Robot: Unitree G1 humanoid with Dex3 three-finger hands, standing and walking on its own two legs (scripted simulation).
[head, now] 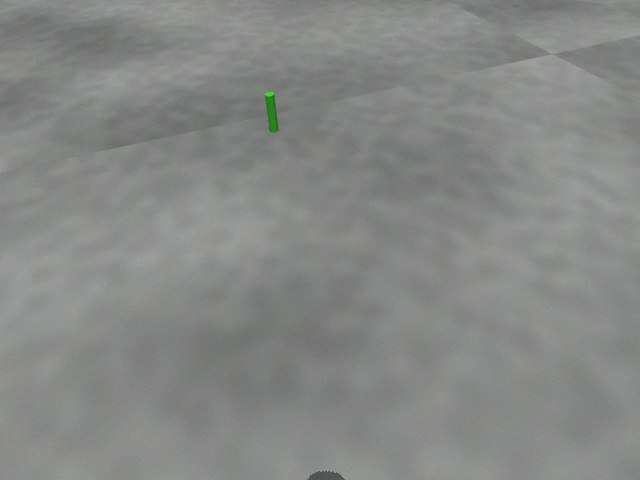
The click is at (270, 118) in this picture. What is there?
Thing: slim round
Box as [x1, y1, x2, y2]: [265, 92, 277, 131]
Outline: 267,92 265,94 270,131 276,131 277,122 274,97 272,92
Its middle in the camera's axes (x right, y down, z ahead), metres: -0.29 -0.72 +2.23
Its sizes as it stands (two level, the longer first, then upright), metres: 0.051 0.051 0.227
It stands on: the floor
